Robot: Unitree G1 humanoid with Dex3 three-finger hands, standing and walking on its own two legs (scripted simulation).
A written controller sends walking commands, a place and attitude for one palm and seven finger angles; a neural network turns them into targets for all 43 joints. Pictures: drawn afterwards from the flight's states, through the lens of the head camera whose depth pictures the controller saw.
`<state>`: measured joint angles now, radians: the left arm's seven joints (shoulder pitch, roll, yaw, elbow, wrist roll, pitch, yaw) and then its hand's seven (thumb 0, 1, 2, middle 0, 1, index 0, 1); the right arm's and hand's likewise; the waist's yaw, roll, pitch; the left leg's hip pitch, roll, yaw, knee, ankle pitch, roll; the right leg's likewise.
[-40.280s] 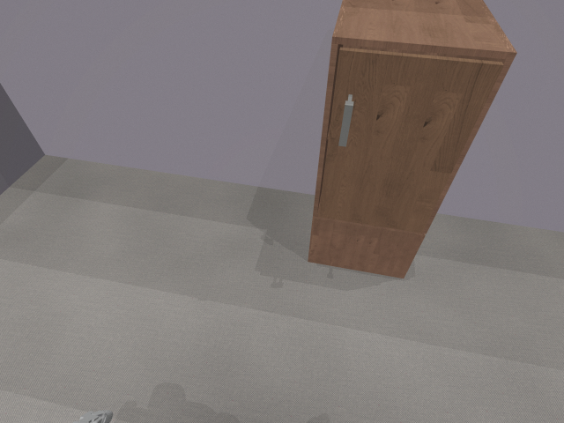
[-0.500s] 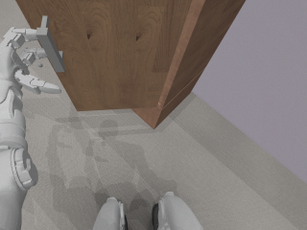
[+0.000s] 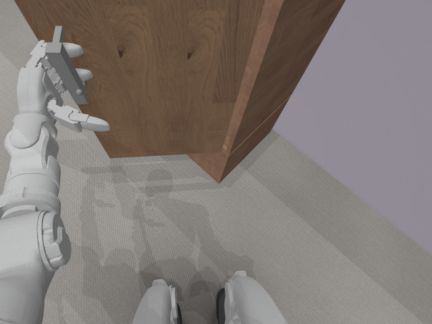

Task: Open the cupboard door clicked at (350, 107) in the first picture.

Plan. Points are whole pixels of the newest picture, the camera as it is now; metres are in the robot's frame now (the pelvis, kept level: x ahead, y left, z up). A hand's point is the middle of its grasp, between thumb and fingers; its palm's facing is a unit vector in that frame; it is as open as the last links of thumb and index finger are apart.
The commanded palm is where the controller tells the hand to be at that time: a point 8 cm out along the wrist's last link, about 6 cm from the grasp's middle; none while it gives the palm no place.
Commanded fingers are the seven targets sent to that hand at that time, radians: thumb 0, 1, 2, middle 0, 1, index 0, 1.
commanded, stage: slide the fingers in behind the handle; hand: left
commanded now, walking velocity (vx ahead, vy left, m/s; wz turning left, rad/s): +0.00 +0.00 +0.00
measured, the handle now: (71, 67) +0.56 +0.22 +0.06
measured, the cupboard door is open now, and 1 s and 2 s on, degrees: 49 49 71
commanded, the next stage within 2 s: close the thumb around the handle in 0.56 s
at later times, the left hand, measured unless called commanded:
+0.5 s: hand (84, 94) +0.50 +0.20 +0.06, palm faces +0.03 -1.00 -0.01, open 14.1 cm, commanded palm +0.48 +0.23 +0.06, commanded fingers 0.00 -0.50 0.30 -0.30 -1.20 -0.30 -1.20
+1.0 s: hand (86, 93) +0.51 +0.20 +0.06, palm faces +0.03 -1.00 -0.01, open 10.7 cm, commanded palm +0.48 +0.23 +0.06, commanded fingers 0.00 0.51 0.73 -0.37 -1.31 -0.37 -1.31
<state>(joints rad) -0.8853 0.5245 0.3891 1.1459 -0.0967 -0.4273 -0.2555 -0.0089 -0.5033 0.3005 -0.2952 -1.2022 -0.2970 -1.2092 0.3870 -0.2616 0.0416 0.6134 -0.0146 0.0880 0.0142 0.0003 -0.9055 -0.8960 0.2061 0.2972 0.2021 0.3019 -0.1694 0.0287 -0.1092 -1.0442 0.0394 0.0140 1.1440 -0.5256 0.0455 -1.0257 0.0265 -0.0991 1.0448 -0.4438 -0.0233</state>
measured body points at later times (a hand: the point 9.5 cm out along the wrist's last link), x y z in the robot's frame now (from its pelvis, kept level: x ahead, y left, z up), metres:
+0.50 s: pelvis +0.00 -0.01 +0.00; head +0.14 +0.02 +0.43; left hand +0.49 +0.25 +0.06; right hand +0.01 -0.27 -0.11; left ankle +0.00 +0.09 -0.65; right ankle +0.02 -0.11 -0.65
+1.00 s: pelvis +0.00 +0.00 +0.00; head +0.14 +0.02 +0.42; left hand +0.50 +0.25 +0.06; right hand +0.00 -0.27 -0.11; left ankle +0.00 +0.09 -0.65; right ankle +0.02 -0.11 -0.65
